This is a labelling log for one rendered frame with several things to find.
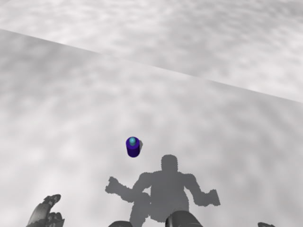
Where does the bottle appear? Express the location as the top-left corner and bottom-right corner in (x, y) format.
(126, 137), (140, 157)

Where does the left robot hand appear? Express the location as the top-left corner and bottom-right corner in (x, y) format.
(28, 194), (65, 227)

